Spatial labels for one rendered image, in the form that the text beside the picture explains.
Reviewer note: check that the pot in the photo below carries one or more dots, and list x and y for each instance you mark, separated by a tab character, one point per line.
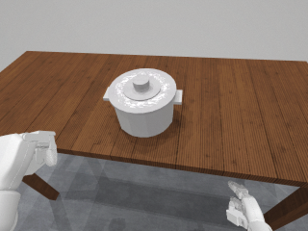
145	126

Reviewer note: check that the robot left hand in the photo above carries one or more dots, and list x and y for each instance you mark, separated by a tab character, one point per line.
23	154

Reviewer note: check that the table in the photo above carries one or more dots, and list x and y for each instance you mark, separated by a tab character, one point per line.
239	118

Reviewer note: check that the knob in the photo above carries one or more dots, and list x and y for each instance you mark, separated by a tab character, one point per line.
141	82

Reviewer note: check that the robot left forearm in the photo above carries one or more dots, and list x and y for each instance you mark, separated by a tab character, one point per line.
9	201

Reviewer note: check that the robot right hand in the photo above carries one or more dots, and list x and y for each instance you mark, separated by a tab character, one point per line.
242	212

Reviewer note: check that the lid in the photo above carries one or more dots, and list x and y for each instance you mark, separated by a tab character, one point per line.
126	99

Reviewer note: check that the robot right forearm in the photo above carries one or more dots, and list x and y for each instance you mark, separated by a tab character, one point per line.
258	225

